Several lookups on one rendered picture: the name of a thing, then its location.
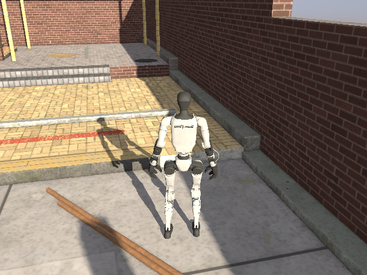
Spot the robot left thigh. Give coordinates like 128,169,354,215
164,160,175,202

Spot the left robot hand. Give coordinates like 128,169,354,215
149,164,162,179

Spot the robot left upper arm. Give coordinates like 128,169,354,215
156,116,172,148

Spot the robot thigh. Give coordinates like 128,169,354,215
191,160,203,199
164,160,175,202

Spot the robot right forearm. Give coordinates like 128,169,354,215
205,140,216,167

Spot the robot right upper arm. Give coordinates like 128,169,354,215
196,116,211,149

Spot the right robot hand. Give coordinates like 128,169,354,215
205,165,218,180

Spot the robot right thigh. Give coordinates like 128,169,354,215
191,160,203,199

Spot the robot left forearm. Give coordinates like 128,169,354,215
150,139,162,166

